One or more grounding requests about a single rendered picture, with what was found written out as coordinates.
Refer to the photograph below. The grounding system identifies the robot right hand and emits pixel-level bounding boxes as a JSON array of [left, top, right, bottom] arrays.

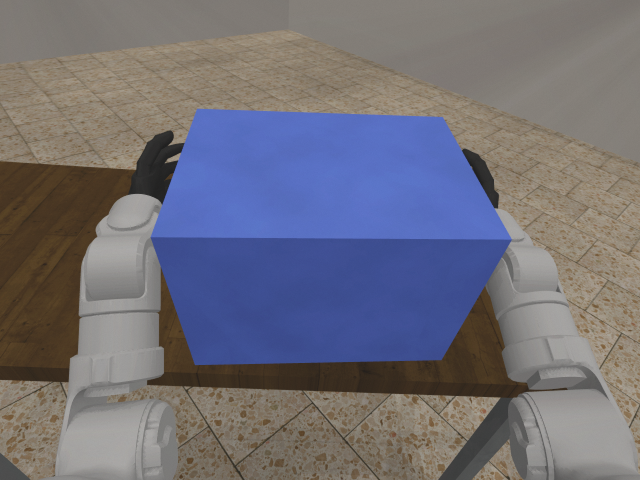
[[462, 149, 499, 209]]

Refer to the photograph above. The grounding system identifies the carton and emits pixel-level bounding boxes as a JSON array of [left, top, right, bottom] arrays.
[[151, 109, 512, 365]]

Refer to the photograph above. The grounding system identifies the left robot upper arm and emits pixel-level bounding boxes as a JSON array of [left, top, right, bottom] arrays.
[[39, 398, 178, 480]]

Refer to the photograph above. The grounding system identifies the robot left forearm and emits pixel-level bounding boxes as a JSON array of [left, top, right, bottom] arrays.
[[55, 194, 164, 476]]

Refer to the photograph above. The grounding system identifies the table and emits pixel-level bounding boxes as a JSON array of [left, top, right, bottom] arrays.
[[0, 161, 568, 480]]

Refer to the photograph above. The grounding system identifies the right robot upper arm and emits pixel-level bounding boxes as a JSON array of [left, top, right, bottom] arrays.
[[508, 389, 640, 480]]

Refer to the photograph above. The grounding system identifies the robot right forearm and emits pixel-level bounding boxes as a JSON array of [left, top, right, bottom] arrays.
[[485, 208, 638, 472]]

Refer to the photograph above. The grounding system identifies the robot left hand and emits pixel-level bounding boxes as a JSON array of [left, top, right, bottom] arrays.
[[128, 130, 184, 204]]

